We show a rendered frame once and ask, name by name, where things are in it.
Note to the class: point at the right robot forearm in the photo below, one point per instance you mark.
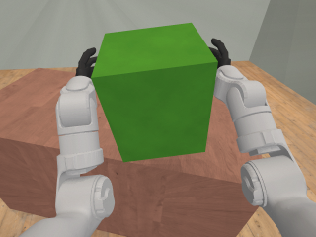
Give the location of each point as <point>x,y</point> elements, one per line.
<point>247,103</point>

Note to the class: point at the left robot hand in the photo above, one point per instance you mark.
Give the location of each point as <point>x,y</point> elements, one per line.
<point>85,63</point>

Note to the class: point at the left robot upper arm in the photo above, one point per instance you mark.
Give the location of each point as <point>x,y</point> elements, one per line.
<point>81,204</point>

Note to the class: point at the pedestal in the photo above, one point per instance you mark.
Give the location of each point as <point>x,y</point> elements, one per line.
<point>190,195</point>

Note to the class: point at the left robot forearm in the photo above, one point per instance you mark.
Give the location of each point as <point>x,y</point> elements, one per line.
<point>77,123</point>

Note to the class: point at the carton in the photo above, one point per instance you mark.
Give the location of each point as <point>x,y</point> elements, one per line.
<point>156,88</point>

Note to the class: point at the right robot hand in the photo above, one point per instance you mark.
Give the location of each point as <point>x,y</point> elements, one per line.
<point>222,55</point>

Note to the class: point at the right robot upper arm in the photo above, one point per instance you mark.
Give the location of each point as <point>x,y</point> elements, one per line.
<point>276,185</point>

